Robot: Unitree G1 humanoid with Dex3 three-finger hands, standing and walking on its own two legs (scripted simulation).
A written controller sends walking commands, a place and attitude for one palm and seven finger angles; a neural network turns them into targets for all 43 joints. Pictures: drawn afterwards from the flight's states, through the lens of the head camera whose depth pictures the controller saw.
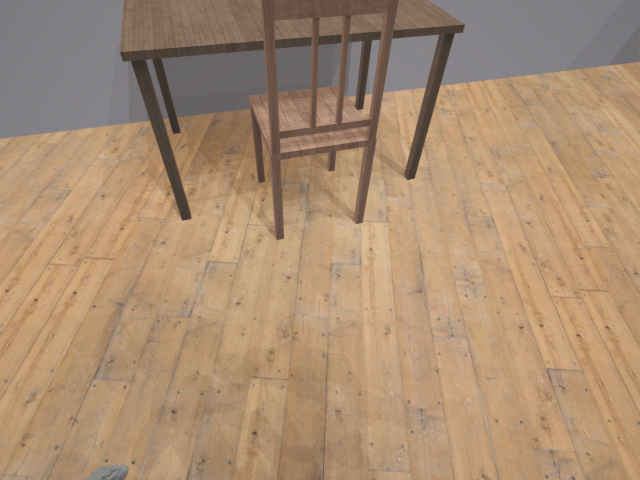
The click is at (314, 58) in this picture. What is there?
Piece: chair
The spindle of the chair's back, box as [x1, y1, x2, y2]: [310, 18, 319, 126]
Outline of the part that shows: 319,18 312,18 310,95 311,126 315,126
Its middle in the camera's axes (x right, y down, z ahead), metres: -0.02 -0.50 +1.19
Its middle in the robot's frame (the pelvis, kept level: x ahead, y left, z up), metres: +1.22 +0.08 -0.07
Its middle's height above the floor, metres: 0.70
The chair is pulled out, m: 0.00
